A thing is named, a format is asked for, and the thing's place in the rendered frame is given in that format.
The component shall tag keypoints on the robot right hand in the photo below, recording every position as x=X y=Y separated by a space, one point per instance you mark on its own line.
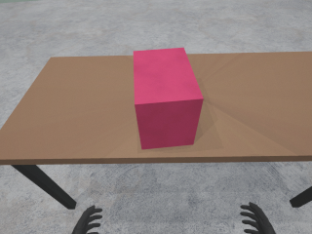
x=262 y=223

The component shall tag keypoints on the table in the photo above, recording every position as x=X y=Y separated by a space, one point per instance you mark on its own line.
x=257 y=107

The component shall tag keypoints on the carton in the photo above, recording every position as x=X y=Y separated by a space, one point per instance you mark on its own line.
x=168 y=100

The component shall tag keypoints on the robot left hand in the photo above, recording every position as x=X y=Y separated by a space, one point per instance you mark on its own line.
x=83 y=226

